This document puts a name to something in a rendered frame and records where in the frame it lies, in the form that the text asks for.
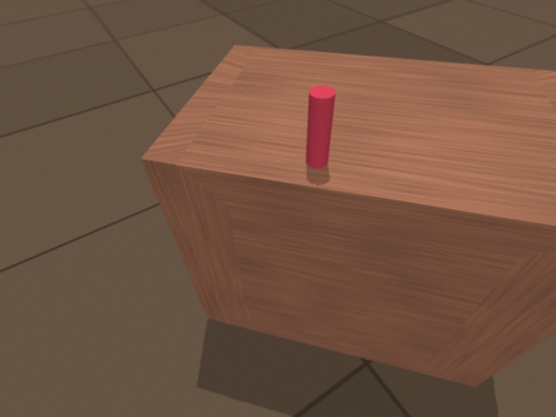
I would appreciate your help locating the can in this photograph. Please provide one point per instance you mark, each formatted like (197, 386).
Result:
(320, 117)

